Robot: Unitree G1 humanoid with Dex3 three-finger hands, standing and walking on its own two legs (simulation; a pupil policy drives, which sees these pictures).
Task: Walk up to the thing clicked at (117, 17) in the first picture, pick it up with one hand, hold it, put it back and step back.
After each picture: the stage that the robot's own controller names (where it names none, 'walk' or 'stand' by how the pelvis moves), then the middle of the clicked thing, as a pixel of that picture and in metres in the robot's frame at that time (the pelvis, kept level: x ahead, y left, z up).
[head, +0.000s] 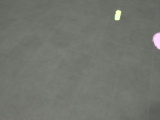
stand; (117, 15) +1.98 -0.47 -0.72
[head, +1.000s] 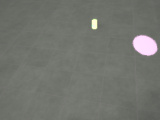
walk; (94, 24) +1.86 -0.02 -0.70
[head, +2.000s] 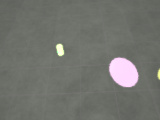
walk; (60, 49) +1.25 +0.33 -0.72
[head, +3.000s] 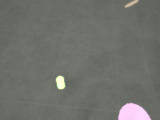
walk; (60, 82) +0.79 +0.27 -0.71
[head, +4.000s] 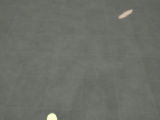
walk; out of the picture +0.47 +0.22 -0.70
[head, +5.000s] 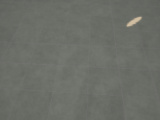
stand; out of the picture +0.31 +0.21 -0.71
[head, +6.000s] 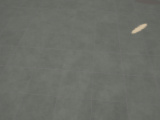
stand; out of the picture +0.31 +0.19 -0.72
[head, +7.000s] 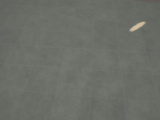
stand; out of the picture +0.32 +0.20 -0.73
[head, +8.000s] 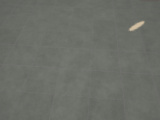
stand; out of the picture +0.30 +0.21 -0.73
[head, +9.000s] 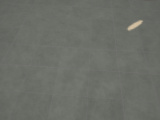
go down; out of the picture +0.30 +0.21 -0.73
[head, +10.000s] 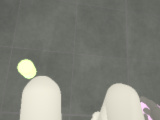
go down; (27, 69) +0.38 +0.25 -0.34
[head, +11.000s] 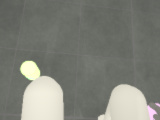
approach; (31, 71) +0.37 +0.26 -0.31
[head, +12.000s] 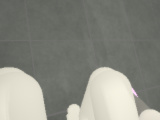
close in; out of the picture +0.34 +0.30 -0.21
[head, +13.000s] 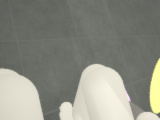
close; out of the picture +0.34 +0.31 -0.21
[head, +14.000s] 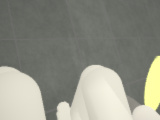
lift; out of the picture +0.33 +0.31 -0.21
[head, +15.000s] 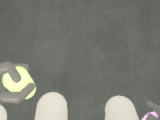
lift; (21, 84) +0.31 +0.22 -0.02
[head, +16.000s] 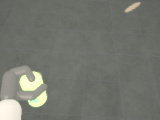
hold; (34, 89) +0.33 +0.18 +0.00
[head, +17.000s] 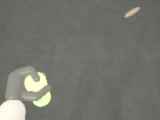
hold; (38, 90) +0.33 +0.17 +0.00
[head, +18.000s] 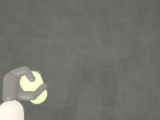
crouch; (34, 88) +0.34 +0.18 -0.05
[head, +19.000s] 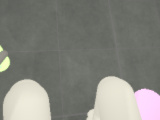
lower; out of the picture +0.41 +0.28 -0.11
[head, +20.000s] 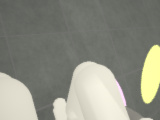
lower; out of the picture +0.38 +0.32 -0.22
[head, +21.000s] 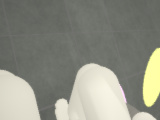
lower; out of the picture +0.37 +0.32 -0.22
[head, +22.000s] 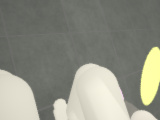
lower; out of the picture +0.36 +0.33 -0.22
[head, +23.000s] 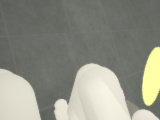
lower; out of the picture +0.35 +0.32 -0.21
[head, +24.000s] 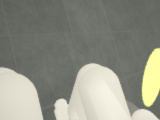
open; out of the picture +0.34 +0.31 -0.22
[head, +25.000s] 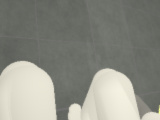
stand; out of the picture +0.35 +0.29 -0.22
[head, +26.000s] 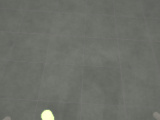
stand; (48, 117) +0.35 +0.22 -0.58
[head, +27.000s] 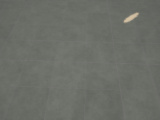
stand; out of the picture +0.34 +0.21 -0.66
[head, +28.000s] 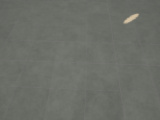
stand; out of the picture +0.34 +0.21 -0.66
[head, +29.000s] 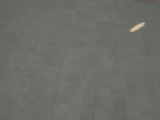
stand; out of the picture +0.36 +0.20 -0.72
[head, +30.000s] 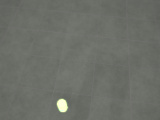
walk; (62, 105) +0.42 +0.17 -0.69
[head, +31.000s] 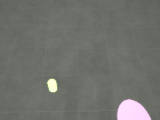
walk; (52, 85) +0.63 +0.23 -0.70
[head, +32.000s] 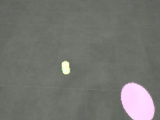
stand; (65, 67) +0.96 +0.22 -0.70
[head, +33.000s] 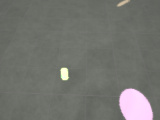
stand; (64, 74) +0.95 +0.21 -0.72
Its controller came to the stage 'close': yes
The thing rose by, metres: 0.71
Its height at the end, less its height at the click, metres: +0.00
